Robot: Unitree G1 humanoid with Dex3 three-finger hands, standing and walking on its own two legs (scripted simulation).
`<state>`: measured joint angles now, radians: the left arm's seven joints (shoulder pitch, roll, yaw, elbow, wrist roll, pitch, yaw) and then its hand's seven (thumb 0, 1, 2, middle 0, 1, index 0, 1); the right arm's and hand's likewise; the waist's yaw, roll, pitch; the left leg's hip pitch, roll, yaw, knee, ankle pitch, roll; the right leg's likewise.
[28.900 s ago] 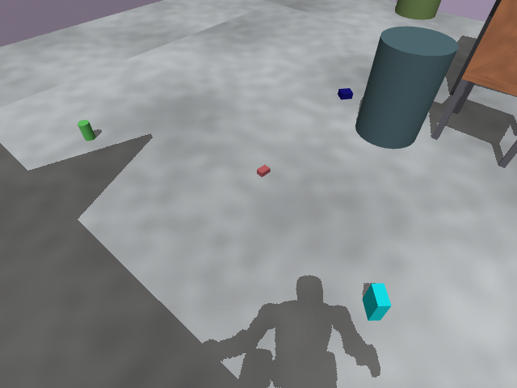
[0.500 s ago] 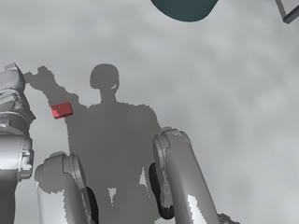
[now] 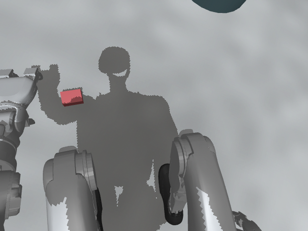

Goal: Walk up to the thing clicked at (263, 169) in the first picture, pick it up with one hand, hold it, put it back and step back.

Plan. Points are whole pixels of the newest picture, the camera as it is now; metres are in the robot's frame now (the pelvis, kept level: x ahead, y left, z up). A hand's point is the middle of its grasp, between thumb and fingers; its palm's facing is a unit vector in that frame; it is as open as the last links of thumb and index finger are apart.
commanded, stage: home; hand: left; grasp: from above
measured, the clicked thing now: (72, 97) +0.50 +0.20 -0.31
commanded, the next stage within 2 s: none
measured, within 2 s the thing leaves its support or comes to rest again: neither
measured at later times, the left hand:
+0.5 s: hand out of the picture +0.32 +0.24 +0.02, palm faces -0.28 -0.67 -0.69, open 7.5 cm
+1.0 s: hand out of the picture +0.24 +0.20 +0.24, palm faces +0.13 -0.96 -0.24, open 7.4 cm
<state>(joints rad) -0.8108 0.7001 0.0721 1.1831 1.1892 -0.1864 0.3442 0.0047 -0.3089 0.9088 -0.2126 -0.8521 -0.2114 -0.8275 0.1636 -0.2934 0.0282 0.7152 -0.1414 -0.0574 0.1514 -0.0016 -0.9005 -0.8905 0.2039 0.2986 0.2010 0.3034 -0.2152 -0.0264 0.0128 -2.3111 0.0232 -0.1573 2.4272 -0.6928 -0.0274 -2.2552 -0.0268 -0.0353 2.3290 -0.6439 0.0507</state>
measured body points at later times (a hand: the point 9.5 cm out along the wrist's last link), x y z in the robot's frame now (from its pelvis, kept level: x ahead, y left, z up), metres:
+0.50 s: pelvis +0.00 +0.00 +0.14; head +0.18 +0.03 +0.55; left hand +0.33 +0.28 +0.06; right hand +0.18 -0.25 +0.02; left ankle +0.07 +0.13 -0.29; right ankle +0.11 -0.14 -0.29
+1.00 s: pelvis +0.05 +0.00 +0.33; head +0.13 +0.02 +0.77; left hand +0.24 +0.25 +0.26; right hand +0.24 -0.23 +0.25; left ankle +0.07 +0.13 -0.29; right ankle +0.11 -0.14 -0.29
